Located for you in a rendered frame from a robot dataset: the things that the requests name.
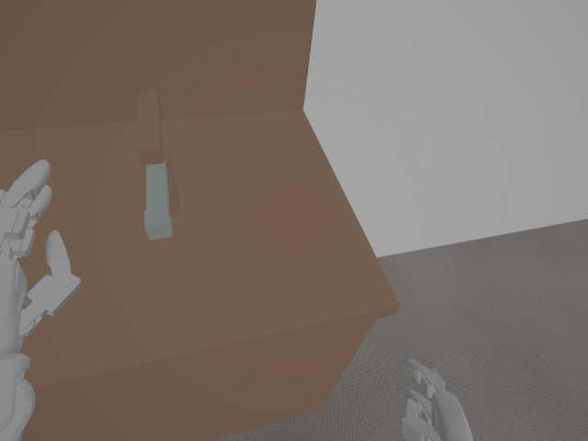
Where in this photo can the robot left hand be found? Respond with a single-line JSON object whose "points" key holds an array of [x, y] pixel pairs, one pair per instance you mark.
{"points": [[20, 209]]}

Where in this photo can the tap lever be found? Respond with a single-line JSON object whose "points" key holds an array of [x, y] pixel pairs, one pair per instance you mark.
{"points": [[157, 220]]}

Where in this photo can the robot left forearm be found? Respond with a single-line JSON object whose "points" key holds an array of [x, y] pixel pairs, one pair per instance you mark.
{"points": [[17, 397]]}

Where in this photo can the counter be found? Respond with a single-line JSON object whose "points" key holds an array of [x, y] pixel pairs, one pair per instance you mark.
{"points": [[250, 314]]}

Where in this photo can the robot right hand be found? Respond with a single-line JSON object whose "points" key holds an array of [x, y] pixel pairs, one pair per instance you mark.
{"points": [[442, 419]]}

